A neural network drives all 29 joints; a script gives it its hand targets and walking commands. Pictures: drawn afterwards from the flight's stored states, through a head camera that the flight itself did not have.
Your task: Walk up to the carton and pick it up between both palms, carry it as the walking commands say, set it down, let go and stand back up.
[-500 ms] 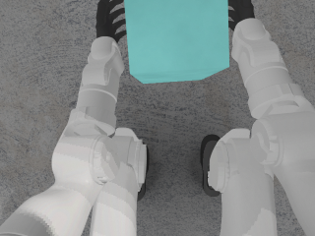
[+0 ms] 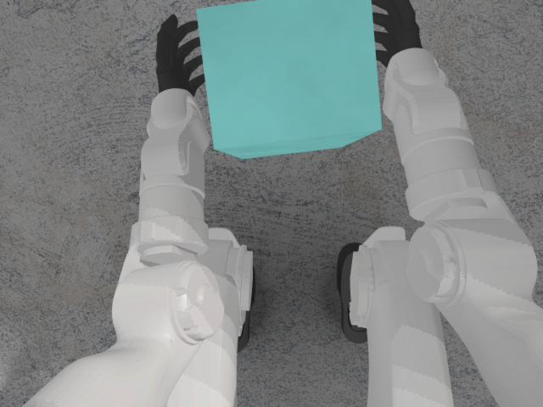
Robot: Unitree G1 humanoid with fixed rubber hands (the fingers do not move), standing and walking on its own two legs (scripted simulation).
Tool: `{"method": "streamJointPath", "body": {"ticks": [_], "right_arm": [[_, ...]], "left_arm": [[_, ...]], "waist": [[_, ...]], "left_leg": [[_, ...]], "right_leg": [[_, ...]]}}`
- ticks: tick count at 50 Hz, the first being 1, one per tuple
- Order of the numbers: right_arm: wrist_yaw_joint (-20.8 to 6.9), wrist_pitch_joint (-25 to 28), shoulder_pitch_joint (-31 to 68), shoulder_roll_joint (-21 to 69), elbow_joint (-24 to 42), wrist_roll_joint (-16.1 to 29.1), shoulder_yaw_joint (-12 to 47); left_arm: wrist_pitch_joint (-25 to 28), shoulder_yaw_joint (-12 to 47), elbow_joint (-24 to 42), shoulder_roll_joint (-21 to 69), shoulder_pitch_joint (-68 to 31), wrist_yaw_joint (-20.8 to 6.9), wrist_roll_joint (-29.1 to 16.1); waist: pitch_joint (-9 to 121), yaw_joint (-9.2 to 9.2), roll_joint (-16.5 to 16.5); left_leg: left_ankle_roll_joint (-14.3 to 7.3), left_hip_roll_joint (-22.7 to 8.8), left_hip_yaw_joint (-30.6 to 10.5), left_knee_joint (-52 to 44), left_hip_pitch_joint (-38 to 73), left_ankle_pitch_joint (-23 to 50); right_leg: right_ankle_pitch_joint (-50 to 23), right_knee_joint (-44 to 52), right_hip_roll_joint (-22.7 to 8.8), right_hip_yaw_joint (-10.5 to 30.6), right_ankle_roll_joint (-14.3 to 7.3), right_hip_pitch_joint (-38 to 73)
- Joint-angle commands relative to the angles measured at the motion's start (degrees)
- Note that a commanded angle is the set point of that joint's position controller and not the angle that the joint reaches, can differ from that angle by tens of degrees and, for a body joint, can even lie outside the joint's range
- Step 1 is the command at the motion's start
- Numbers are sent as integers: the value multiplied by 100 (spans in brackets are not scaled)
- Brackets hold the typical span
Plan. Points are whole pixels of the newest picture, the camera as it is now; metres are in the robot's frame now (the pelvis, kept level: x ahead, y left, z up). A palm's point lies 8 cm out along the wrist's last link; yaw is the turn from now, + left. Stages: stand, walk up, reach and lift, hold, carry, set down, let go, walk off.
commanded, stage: reach and lift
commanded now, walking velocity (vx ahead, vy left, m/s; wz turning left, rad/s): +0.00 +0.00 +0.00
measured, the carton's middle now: (287, 96) +0.51 -0.01 -0.19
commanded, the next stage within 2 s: none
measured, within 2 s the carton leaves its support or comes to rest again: neither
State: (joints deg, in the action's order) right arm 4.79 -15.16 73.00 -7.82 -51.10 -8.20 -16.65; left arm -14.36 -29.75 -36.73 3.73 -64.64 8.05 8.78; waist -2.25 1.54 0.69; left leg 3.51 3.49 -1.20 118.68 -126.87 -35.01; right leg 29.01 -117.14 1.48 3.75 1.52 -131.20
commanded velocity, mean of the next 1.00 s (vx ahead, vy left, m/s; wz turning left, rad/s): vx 0.00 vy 0.00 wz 0.00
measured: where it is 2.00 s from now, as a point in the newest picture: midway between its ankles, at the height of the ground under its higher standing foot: (294, 314)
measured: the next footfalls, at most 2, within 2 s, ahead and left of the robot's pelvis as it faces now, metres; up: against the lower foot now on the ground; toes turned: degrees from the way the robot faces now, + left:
none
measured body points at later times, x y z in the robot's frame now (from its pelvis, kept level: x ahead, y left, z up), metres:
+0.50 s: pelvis +0.00 +0.00 +0.05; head +0.29 -0.03 +0.39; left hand +0.50 +0.13 -0.04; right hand +0.52 -0.14 -0.05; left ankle +0.10 +0.13 -0.37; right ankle +0.12 -0.13 -0.37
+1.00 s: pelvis +0.01 +0.00 +0.10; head +0.26 -0.04 +0.47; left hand +0.48 +0.13 +0.04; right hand +0.51 -0.14 +0.03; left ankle +0.10 +0.13 -0.37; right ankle +0.12 -0.13 -0.37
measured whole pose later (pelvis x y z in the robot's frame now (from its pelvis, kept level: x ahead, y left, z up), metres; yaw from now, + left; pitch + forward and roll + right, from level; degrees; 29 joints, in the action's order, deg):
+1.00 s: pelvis +0.01 +0.00 +0.10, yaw -1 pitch +41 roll +3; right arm 3.5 -20.1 60.3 -0.7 -44.0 -14.5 -21.3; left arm -19.2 -32.2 -31.6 8.8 -53.5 5.0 13.6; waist 8.6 3.0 -0.4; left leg 3.2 2.5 -1.4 99.5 -108.6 -32.3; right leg 26.6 -98.5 2.4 4.2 1.2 -113.1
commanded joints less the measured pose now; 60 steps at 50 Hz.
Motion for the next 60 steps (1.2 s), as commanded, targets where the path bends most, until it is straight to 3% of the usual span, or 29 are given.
{"method": "streamJointPath", "body": {"ticks": [1,9,27,60], "right_arm": [[-1367,134,2845,5876,360,544,2214],[-1302,32,2690,6123,714,581,2467],[-1305,-152,2320,6321,471,231,2077],[-1338,-321,1474,6923,520,47,2142]], "left_arm": [[-50,3179,-95,5225,-3739,-1466,-588],[-141,3446,179,5428,-3570,-1429,-675],[-353,3068,-163,5670,-3172,-1538,-354],[-573,3143,-82,6134,-2291,-1721,-252]], "waist": [[6458,61,-445],[7043,95,-503],[6477,175,-556],[6325,246,-574]], "left_leg": [[-71,733,757,-1130,2638,1673],[-39,755,744,-1366,3009,1856],[-86,752,682,-2154,3287,1391],[-116,753,550,-3470,4469,1458]], "right_leg": [[-1485,915,743,-735,-92,4195],[-1659,1142,800,-730,-59,4663],[-1161,1960,840,-658,-57,4815],[-1259,3346,880,-501,-44,6191]]}}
